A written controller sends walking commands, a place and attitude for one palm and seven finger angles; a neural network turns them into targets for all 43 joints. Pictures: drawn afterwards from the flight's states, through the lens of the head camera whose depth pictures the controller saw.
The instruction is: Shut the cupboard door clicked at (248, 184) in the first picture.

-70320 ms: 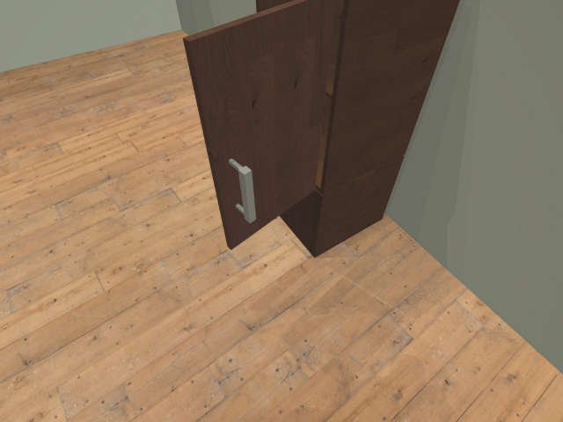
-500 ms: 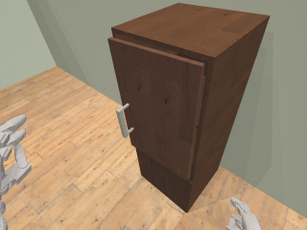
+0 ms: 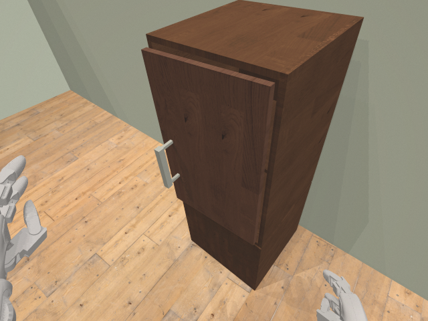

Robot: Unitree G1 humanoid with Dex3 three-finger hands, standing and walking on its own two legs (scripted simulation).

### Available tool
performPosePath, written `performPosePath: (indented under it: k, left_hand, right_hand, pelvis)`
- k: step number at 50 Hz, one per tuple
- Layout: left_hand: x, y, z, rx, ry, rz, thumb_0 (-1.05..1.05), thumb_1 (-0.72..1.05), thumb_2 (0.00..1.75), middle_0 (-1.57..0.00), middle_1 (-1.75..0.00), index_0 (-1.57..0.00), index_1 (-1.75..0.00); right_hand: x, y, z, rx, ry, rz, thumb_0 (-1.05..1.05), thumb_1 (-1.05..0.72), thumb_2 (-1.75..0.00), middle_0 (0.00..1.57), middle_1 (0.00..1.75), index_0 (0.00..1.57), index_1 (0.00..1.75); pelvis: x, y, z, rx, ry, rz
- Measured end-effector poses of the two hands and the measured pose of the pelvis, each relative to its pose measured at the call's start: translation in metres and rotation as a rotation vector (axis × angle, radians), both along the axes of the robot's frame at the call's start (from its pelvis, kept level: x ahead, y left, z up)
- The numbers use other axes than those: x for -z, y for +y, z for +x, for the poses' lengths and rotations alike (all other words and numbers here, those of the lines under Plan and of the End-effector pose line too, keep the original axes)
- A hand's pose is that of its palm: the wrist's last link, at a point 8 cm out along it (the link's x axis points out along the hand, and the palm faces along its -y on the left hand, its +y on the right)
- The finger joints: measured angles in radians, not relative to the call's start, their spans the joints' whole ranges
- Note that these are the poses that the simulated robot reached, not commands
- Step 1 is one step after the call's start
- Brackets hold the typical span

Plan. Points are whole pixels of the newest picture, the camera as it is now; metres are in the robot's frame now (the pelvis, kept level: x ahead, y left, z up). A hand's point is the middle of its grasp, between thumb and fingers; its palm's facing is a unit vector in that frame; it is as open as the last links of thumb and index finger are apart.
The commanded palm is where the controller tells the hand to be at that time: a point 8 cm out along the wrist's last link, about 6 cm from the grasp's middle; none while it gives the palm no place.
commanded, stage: step back with the hand held close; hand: left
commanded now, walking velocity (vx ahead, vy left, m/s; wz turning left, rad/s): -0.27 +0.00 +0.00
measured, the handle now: (168, 164) +0.60 +0.23 -0.11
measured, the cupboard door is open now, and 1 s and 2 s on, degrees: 3 3 3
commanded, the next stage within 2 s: stop stepping back and stand still in 1.44 s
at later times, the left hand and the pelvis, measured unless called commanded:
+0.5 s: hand (11, 254) +0.16 +0.30 +0.16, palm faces +0.39 -0.78 -0.49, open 7.4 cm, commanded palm +0.10 +0.33 +0.18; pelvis -0.05 +0.04 -0.01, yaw -1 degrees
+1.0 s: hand out of the picture +0.10 +0.30 +0.16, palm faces +0.47 -0.73 -0.50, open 7.4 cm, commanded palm +0.03 +0.33 +0.18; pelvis -0.10 +0.02 -0.02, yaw +2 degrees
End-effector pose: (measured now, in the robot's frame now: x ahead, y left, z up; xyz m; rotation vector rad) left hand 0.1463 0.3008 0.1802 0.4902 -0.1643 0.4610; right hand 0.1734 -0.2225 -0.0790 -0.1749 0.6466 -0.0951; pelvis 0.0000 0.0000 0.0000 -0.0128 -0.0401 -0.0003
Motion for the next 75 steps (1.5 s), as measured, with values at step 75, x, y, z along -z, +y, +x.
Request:
performPosePath:
  k: [75]
  left_hand:
    - [0.004, 0.006, -0.138, 0.154, -0.155, 0.076, 0.01, 0.89, 0.9, -0.21, -0.3, -0.21, -0.3]
  right_hand:
    - [-0.001, 0.031, -0.151, -0.05, 0.026, -0.073, 0.01, -0.9, -0.9, 0.2, 0.3, 0.2, 0.3]
  pelvis:
    - [0.014, 0.013, -0.177, 0.044, 0.145, -0.035]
